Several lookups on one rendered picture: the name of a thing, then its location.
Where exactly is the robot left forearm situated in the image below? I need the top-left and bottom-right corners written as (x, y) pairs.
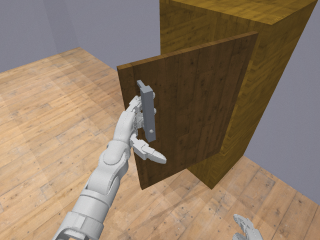
top-left (52, 140), bottom-right (131, 240)

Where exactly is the cupboard door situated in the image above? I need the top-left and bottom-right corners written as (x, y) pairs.
top-left (116, 31), bottom-right (259, 190)

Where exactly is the robot right hand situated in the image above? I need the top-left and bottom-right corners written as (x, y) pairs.
top-left (232, 214), bottom-right (264, 240)

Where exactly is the handle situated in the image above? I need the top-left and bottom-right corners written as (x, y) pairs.
top-left (136, 80), bottom-right (156, 142)

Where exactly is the robot left hand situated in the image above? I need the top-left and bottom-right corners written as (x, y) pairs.
top-left (113, 92), bottom-right (167, 164)

